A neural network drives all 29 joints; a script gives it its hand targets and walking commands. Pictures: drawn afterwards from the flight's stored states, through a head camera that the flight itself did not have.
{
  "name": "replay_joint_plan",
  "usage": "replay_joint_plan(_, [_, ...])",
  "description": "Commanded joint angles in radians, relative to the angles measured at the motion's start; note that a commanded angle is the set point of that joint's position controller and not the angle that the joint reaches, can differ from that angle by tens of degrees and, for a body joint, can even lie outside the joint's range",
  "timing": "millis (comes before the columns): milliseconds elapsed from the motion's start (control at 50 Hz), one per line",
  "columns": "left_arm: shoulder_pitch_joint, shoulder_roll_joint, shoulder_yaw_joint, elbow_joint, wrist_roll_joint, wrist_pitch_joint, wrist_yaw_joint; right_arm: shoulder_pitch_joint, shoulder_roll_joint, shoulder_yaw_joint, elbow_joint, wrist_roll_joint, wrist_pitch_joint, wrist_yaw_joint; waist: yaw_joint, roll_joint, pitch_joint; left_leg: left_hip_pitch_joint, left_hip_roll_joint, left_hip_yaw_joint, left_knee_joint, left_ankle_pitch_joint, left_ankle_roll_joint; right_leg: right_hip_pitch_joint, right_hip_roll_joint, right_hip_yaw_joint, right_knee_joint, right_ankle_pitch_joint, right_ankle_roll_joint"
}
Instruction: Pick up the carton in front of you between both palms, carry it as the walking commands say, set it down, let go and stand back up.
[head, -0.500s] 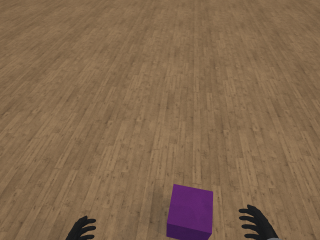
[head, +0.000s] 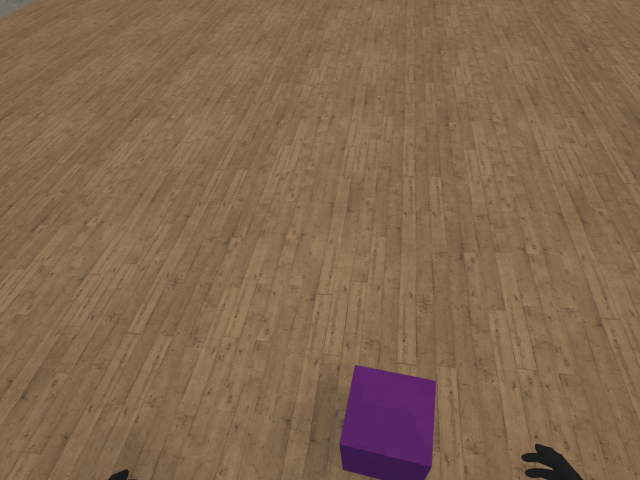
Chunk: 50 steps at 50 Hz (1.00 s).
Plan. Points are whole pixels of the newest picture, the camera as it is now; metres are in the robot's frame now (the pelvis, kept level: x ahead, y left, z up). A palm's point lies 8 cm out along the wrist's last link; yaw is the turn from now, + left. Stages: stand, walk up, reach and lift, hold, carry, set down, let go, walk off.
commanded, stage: stand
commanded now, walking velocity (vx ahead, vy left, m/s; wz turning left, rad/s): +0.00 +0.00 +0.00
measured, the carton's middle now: (387, 427) +0.40 -0.11 -0.64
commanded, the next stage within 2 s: none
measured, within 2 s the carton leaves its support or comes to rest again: neither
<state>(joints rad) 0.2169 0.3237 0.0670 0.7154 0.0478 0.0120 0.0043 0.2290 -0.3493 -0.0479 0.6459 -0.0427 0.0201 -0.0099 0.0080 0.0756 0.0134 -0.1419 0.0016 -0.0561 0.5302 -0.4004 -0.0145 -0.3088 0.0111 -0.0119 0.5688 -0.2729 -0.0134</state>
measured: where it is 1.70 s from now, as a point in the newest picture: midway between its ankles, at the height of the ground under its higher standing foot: outside the picture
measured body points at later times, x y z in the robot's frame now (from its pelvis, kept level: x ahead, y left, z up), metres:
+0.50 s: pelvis +0.01 -0.01 +0.00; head +0.01 -0.03 +0.45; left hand +0.12 +0.29 -0.09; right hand +0.13 -0.30 -0.11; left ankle -0.07 +0.13 -0.73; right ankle +0.02 -0.11 -0.73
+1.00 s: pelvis -0.01 -0.01 +0.01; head -0.01 -0.02 +0.46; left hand +0.09 +0.31 -0.09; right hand +0.09 -0.31 -0.11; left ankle -0.07 +0.13 -0.73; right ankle +0.02 -0.11 -0.73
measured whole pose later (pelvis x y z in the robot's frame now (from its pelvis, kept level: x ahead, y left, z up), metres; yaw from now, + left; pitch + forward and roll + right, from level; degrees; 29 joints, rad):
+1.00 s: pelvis -0.01 -0.01 +0.01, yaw +1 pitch -2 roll +0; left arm 0.12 0.36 0.04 1.00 0.02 0.00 0.00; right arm 0.21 -0.39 -0.01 0.90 -0.03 -0.01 -0.03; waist 0.01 0.04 0.03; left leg -0.04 0.01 -0.07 0.38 -0.31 -0.02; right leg -0.20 0.01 -0.03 0.43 -0.19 -0.02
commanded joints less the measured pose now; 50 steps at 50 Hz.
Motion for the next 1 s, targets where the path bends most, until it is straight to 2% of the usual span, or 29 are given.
replay_joint_plan(0, [-0.04, 0.142, 0.029, -0.048, -0.004, -0.019, 0.008, -0.019, -0.117, -0.022, -0.047, 0.004, -0.023, -0.01, -0.01, -0.096, -0.088, -0.029, 0.049, -0.035, -0.049, 0.326, 0.009, 0.121, -0.089, 0.095, -0.082, 0.283, -0.032])
replay_joint_plan(120, [-0.043, 0.159, 0.028, -0.002, -0.01, -0.019, 0.014, -0.012, -0.134, -0.011, -0.001, 0.008, -0.024, -0.02, -0.005, -0.086, -0.086, -0.033, 0.056, -0.037, -0.053, 0.379, 0.004, 0.171, -0.1, 0.095, -0.074, 0.372, -0.03])
replay_joint_plan(240, [-0.065, 0.162, 0.027, 0.035, -0.014, -0.019, 0.014, -0.015, -0.144, -0.004, 0.03, 0.01, -0.027, -0.026, -0.001, -0.071, -0.077, -0.032, 0.063, -0.042, -0.072, 0.4, 0.004, 0.2, -0.102, 0.092, -0.08, 0.391, -0.029])
replay_joint_plan(640, [-0.124, 0.184, 0.017, 0.154, -0.024, -0.02, 0.005, -0.024, -0.175, 0.001, 0.132, 0.01, -0.041, -0.024, 0.005, -0.065, -0.017, -0.041, 0.083, -0.065, -0.179, 0.29, 0.017, 0.219, -0.106, 0.103, -0.164, 0.235, -0.025])
replay_joint_plan(980, [-0.144, 0.211, 0.002, 0.24, -0.031, -0.023, 0.001, -0.039, -0.191, 0.009, 0.21, 0.015, -0.042, -0.018, 0.004, -0.065, -0.003, -0.035, 0.091, -0.069, -0.222, 0.248, 0.022, 0.22, -0.114, 0.118, -0.201, 0.199, -0.024])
